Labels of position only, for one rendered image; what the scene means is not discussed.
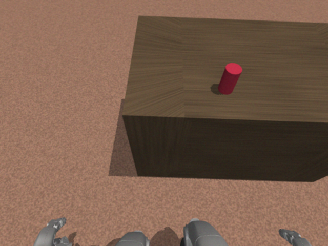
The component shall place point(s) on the can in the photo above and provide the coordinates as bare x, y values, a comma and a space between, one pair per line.
229, 78

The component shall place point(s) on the right robot hand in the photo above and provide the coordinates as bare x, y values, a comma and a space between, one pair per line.
293, 238

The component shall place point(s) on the left robot hand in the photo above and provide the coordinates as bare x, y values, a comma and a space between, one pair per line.
46, 236

